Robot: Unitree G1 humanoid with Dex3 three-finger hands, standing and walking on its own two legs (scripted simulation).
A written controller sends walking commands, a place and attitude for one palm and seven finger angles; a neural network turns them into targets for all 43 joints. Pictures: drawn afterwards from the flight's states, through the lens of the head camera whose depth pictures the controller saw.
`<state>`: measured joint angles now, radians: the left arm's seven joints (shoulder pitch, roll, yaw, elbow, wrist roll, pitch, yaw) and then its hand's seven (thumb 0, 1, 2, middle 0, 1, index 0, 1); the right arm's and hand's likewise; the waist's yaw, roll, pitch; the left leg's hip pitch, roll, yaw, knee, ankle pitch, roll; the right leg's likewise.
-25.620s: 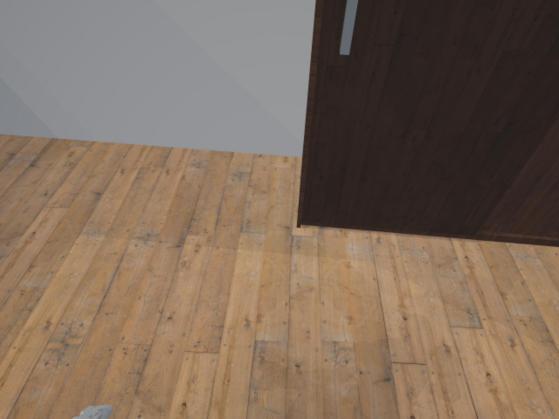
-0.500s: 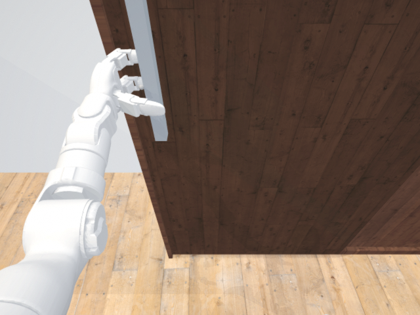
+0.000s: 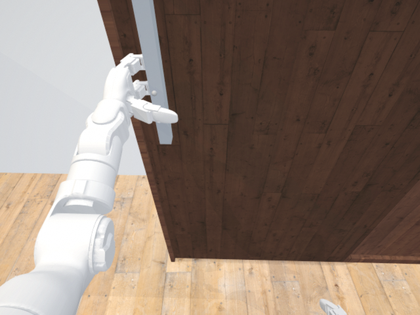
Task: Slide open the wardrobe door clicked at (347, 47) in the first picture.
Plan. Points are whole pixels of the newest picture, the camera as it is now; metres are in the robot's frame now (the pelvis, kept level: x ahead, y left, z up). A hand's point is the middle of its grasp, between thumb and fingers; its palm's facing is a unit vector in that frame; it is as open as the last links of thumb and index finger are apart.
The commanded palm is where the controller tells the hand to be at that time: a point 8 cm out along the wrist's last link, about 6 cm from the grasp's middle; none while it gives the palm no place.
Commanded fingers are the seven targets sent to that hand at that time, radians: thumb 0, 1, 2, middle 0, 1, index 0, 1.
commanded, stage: slide the fingers in behind the handle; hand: left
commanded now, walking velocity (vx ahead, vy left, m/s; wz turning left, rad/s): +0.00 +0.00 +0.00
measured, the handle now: (157, 70) +0.50 +0.13 +0.24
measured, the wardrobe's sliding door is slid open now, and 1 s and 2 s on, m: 0.00 0.00 0.00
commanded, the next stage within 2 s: grip the handle and tug to test in 1.06 s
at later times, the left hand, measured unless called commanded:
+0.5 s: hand (165, 95) +0.45 +0.11 +0.22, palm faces +0.00 -1.00 +0.01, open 14.0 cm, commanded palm +0.43 +0.15 +0.22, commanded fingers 0.00 -0.50 0.30 -0.30 -1.20 -0.30 -1.20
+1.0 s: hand (166, 95) +0.45 +0.11 +0.22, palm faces +0.02 -1.00 -0.03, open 14.3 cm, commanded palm +0.42 +0.14 +0.22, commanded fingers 0.00 -0.50 0.30 -0.30 -1.20 -0.30 -1.20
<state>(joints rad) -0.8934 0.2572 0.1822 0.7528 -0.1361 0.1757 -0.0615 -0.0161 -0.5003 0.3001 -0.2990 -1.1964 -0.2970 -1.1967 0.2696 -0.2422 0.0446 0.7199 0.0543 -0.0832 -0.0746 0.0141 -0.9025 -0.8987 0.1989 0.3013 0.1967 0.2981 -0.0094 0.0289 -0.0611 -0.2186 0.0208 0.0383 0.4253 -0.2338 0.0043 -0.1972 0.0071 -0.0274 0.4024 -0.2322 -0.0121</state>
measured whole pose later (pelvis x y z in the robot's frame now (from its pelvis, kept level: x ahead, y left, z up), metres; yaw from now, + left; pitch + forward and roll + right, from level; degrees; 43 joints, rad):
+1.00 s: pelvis +0.00 +0.00 +0.00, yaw +1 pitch +1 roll +0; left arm -0.92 0.18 0.11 0.76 -0.14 0.19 0.04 -0.02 -0.50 0.30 -0.28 -1.20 -0.24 -1.20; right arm 0.26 -0.23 0.05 0.75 0.04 -0.09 -0.07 0.01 -0.90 -0.90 0.20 0.30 0.20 0.30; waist 0.00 0.03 -0.05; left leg -0.22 0.01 0.02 0.43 -0.24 0.01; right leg -0.19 0.00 -0.04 0.42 -0.25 -0.01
